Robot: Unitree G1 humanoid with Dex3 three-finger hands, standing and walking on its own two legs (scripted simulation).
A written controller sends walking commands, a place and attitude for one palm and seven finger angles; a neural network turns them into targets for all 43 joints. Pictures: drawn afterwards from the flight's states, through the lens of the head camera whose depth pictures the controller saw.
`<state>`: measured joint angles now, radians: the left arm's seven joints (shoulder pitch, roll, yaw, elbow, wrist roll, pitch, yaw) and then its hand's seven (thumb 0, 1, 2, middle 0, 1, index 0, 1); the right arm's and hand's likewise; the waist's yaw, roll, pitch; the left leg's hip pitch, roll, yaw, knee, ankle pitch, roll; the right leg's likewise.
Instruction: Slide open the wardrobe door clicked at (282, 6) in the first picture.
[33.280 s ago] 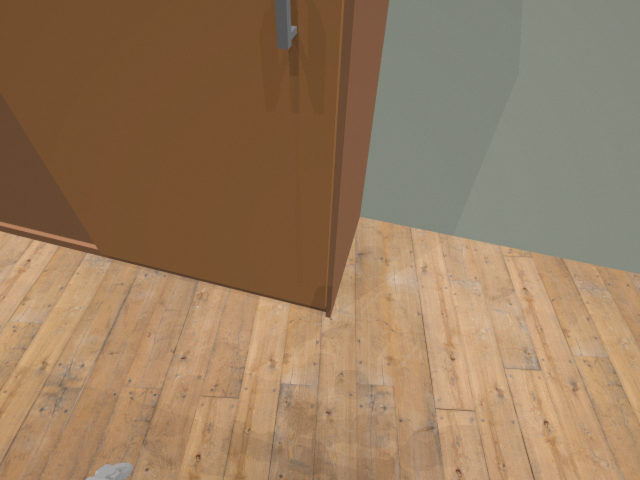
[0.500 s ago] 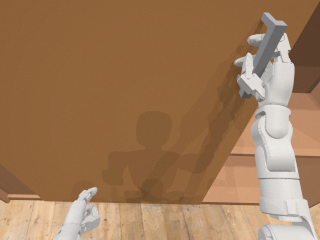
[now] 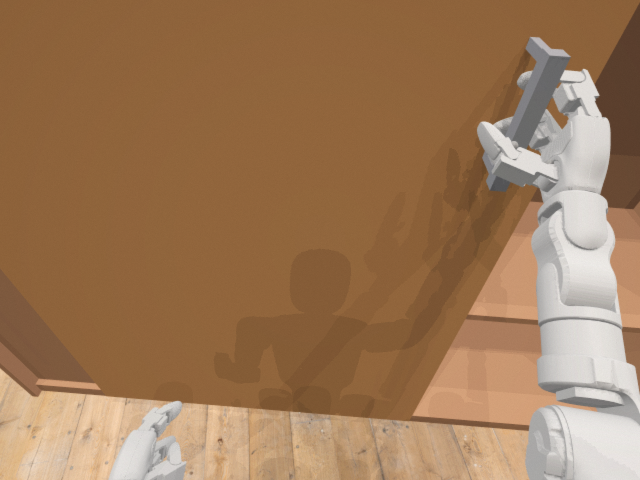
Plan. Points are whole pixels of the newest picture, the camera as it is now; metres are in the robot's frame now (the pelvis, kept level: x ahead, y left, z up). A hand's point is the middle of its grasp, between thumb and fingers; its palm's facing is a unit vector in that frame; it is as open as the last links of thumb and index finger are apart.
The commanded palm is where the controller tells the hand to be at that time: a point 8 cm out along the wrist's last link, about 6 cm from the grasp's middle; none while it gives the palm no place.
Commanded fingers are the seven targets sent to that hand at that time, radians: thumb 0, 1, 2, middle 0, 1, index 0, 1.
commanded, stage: loosen the grip on the handle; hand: right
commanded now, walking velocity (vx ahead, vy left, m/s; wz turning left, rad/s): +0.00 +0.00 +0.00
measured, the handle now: (516, 118) +0.44 -0.18 +0.28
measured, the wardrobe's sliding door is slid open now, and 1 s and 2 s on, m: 0.66 0.66 0.66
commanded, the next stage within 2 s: slip the hand off the handle in 0.38 s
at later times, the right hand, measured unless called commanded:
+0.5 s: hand (508, 151) +0.40 -0.17 +0.26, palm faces +0.17 +0.98 -0.05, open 15.0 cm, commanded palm +0.38 -0.22 +0.24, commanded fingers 0.00 0.55 -0.20 0.25 1.15 0.25 1.15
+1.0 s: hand (570, 158) +0.39 -0.23 +0.26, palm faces +0.23 +0.97 -0.07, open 14.7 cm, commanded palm +0.37 -0.28 +0.24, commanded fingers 0.00 0.55 -0.20 0.25 1.15 0.25 1.15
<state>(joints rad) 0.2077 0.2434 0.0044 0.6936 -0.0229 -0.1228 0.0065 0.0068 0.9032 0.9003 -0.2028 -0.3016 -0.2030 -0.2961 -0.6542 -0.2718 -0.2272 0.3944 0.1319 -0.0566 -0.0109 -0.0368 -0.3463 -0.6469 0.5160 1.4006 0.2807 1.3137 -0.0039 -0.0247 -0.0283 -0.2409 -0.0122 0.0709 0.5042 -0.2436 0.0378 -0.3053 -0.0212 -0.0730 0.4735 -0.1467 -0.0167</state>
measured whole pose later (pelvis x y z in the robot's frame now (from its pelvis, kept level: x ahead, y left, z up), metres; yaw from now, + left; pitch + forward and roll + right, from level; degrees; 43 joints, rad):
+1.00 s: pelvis +0.04 -0.02 +0.00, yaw +3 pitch +0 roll +1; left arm 0.18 0.22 -0.05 0.67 -0.03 -0.11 0.08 0.01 0.90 0.90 -0.20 -0.30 -0.20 -0.30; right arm -0.44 -0.36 -0.29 0.13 0.16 -0.06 0.02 -0.01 0.56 -0.20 0.27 1.16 0.25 1.15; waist -0.05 -0.01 -0.05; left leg -0.24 -0.02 0.02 0.54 -0.30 0.01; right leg -0.31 0.04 0.00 0.56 -0.25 -0.05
